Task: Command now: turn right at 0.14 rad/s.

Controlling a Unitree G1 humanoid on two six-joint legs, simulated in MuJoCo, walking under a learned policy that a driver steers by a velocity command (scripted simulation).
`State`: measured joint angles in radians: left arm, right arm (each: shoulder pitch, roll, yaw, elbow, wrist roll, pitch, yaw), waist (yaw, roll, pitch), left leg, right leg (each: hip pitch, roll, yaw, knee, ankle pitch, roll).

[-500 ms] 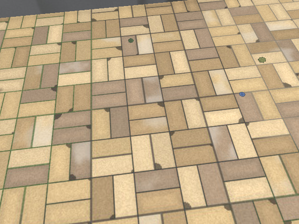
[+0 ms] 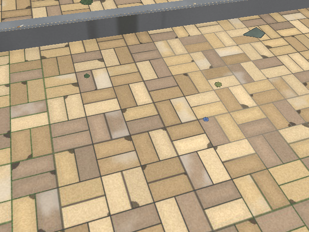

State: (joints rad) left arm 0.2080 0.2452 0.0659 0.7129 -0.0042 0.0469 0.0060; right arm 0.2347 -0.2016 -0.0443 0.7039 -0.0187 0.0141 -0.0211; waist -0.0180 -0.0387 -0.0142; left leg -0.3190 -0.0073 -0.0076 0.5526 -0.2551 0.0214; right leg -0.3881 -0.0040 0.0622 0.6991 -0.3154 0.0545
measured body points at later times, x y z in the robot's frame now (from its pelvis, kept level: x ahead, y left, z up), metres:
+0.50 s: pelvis +0.10 +0.03 +0.00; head +0.11 +0.05 +0.45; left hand +0.19 +0.29 -0.13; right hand +0.16 -0.25 -0.11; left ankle +0.06 +0.11 -0.73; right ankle +0.05 -0.12 -0.65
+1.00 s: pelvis +0.36 -0.01 +0.00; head +0.40 -0.01 +0.45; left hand +0.51 +0.25 -0.11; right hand +0.42 -0.28 -0.12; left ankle +0.26 +0.13 -0.64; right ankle +0.42 -0.10 -0.73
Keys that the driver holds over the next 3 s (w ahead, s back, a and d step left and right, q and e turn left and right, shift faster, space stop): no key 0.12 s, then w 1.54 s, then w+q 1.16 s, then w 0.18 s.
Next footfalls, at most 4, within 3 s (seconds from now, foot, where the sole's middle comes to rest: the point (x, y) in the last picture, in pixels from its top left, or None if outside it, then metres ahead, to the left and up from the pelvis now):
0.04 right None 0.05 -0.14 -0.77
0.86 right None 0.46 -0.10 -0.77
1.36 left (118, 185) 0.74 0.15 -0.77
1.90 right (163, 134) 1.04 -0.07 -0.77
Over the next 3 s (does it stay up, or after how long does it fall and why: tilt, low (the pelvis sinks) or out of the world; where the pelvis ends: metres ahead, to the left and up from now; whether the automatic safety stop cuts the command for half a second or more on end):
stays up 1.43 0.23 0.00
